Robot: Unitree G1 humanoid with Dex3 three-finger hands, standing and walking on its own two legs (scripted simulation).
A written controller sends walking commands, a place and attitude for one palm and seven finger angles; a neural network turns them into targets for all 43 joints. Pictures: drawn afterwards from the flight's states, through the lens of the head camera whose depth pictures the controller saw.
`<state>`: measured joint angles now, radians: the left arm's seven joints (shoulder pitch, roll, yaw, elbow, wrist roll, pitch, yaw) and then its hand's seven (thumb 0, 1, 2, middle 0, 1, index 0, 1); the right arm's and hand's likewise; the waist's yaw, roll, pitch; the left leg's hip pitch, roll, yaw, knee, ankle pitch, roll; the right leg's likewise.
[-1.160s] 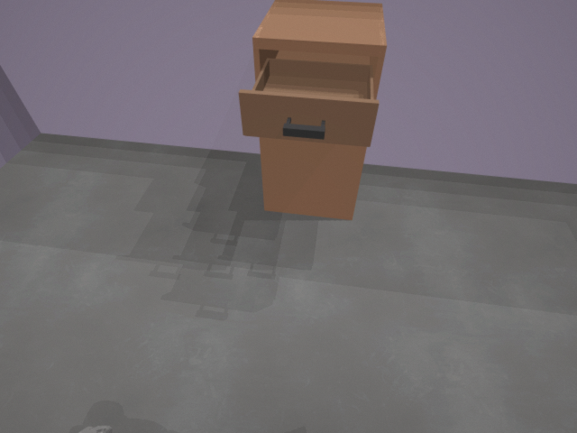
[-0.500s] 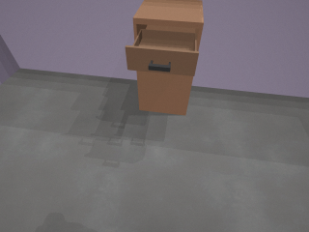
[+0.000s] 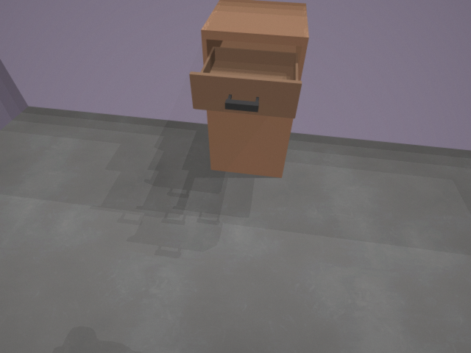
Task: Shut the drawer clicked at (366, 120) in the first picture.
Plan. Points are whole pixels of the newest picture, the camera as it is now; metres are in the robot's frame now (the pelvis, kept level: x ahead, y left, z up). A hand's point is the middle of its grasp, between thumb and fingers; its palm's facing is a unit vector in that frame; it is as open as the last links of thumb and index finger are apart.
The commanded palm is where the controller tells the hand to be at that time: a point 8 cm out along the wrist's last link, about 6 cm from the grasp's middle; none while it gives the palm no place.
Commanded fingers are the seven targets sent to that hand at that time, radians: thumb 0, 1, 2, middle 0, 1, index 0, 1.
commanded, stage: look at it before walking up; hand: left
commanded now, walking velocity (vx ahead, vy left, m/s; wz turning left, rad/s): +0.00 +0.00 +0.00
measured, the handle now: (242, 102) +0.92 +0.03 -0.07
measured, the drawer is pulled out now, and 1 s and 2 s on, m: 0.30 0.30 0.30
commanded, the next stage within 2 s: walk to a spot facing it in 0.28 s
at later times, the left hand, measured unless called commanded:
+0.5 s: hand out of the picture +0.07 +0.24 -0.16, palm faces -0.01 -0.95 -0.31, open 7.4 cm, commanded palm none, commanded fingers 0.00 0.90 0.90 -0.20 -0.30 -0.20 -0.30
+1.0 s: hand out of the picture +0.11 +0.12 -0.16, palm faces -0.15 -0.97 -0.17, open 7.3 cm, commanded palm none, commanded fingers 0.00 0.90 0.90 -0.20 -0.30 -0.20 -0.30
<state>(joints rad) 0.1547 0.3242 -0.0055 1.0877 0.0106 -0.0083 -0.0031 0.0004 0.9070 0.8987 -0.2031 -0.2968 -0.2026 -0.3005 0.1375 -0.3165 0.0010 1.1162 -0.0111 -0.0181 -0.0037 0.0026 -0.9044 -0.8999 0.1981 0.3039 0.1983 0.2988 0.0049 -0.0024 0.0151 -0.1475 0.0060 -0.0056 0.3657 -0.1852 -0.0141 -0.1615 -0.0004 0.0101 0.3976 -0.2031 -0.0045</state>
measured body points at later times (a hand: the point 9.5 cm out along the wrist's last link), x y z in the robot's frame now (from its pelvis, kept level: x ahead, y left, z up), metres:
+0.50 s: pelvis +0.01 +0.00 +0.00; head +0.00 +0.00 +0.45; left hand +0.07 +0.29 -0.14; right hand +0.08 -0.28 -0.14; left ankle +0.01 +0.13 -0.75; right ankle +0.01 -0.12 -0.75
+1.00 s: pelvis +0.13 -0.05 +0.00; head +0.14 -0.06 +0.45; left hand +0.12 +0.17 -0.15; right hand +0.14 -0.29 -0.16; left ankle +0.23 +0.08 -0.67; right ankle +0.06 -0.11 -0.75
